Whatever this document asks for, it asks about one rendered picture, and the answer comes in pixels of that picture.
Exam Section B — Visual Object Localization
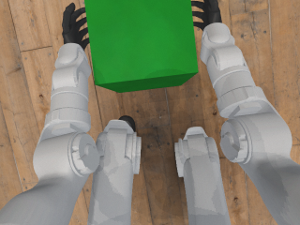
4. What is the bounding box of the left robot thigh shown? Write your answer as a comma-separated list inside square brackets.
[87, 127, 142, 225]

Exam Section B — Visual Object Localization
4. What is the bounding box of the left robot hand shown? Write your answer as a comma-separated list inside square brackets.
[62, 2, 90, 51]

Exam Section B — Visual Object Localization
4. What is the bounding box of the robot left upper arm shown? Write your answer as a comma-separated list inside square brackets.
[0, 131, 100, 225]

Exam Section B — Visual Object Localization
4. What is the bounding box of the carton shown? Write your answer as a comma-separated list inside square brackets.
[84, 0, 199, 93]

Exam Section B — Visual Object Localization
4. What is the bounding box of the robot left foot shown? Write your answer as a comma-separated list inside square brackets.
[118, 115, 136, 132]

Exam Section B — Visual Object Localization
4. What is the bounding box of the right robot hand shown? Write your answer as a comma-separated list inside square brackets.
[191, 0, 222, 30]

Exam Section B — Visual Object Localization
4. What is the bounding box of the robot right upper arm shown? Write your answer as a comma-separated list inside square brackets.
[219, 112, 300, 225]

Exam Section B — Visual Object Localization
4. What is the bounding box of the robot right forearm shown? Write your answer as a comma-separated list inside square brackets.
[200, 22, 293, 146]

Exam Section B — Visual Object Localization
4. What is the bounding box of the robot left forearm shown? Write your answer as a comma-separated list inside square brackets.
[33, 43, 92, 169]

